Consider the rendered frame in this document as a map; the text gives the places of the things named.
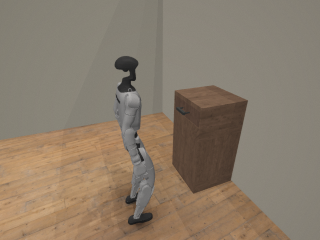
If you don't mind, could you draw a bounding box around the humanoid robot head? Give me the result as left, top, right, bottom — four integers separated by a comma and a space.
114, 56, 139, 93

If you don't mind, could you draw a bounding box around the robot right forearm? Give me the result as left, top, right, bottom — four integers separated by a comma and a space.
124, 129, 142, 166

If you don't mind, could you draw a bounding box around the humanoid robot torso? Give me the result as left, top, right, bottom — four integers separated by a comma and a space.
116, 88, 142, 152

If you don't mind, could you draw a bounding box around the right robot upper arm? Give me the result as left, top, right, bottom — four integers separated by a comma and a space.
121, 93, 140, 136

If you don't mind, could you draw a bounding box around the cabinet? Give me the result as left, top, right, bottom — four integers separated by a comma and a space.
172, 85, 248, 194

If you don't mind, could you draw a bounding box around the robot left forearm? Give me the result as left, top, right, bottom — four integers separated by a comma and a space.
115, 113, 122, 131

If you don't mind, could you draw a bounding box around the left robot upper arm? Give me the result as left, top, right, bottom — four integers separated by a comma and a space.
113, 82, 121, 115

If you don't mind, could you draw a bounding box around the handle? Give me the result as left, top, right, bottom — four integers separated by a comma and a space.
176, 107, 190, 115

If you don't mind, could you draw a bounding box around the drawer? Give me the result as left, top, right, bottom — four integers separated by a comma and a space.
175, 95, 200, 128

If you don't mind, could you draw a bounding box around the right robot hand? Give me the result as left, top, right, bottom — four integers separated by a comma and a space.
133, 162, 149, 184

